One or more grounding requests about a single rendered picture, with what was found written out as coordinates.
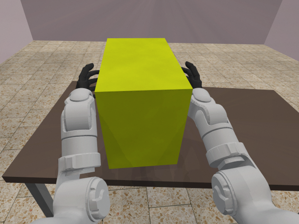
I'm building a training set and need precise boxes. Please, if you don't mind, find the robot left upper arm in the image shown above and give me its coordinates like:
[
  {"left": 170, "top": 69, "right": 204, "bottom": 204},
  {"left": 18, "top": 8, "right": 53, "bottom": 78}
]
[{"left": 29, "top": 177, "right": 111, "bottom": 224}]

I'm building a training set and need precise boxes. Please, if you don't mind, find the table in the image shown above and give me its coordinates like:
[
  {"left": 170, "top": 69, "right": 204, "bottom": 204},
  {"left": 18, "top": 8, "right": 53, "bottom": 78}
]
[{"left": 2, "top": 81, "right": 299, "bottom": 217}]

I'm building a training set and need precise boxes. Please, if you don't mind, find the left robot forearm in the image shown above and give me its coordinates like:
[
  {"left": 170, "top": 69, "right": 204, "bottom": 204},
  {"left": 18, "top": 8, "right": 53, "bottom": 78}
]
[{"left": 53, "top": 88, "right": 101, "bottom": 204}]

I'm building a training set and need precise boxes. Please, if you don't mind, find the right robot hand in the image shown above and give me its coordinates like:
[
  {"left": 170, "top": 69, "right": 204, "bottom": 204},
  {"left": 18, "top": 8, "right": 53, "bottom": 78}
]
[{"left": 181, "top": 61, "right": 202, "bottom": 89}]

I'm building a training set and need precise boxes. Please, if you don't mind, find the carton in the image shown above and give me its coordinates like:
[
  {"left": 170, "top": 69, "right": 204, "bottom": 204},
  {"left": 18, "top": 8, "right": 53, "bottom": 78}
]
[{"left": 95, "top": 38, "right": 193, "bottom": 169}]

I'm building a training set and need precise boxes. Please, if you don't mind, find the left robot hand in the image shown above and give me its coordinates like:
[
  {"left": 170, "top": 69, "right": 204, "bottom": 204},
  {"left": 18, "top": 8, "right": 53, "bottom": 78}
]
[{"left": 76, "top": 63, "right": 100, "bottom": 98}]

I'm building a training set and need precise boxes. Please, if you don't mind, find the robot right upper arm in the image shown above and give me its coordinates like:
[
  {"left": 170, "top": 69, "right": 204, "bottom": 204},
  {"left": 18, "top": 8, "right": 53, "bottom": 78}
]
[{"left": 212, "top": 166, "right": 299, "bottom": 224}]

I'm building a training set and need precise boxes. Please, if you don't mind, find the right robot forearm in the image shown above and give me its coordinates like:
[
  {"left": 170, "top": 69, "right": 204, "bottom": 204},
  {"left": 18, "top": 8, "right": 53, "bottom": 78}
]
[{"left": 187, "top": 88, "right": 272, "bottom": 198}]

